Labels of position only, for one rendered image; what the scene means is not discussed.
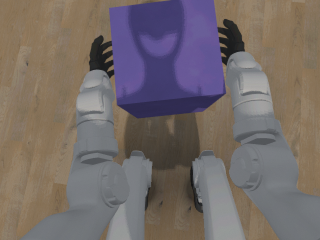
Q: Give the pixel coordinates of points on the left robot upper arm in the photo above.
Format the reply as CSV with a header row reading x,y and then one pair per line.
x,y
94,194

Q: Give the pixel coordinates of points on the right robot forearm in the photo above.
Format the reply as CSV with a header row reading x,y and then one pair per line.
x,y
252,104

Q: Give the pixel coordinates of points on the right robot shin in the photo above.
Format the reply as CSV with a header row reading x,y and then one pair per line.
x,y
219,161

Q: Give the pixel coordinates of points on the left robot hand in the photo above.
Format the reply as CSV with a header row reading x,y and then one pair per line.
x,y
97,58

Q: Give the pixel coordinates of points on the robot right thigh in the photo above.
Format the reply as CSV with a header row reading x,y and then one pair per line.
x,y
220,215

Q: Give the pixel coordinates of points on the right robot hand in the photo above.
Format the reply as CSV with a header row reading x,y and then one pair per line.
x,y
233,42

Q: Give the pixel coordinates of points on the left robot forearm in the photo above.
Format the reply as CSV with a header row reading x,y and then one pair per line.
x,y
96,141

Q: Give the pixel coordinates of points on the right robot upper arm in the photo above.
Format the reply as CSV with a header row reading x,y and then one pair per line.
x,y
268,175

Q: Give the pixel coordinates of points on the carton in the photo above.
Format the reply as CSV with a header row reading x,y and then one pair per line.
x,y
166,57

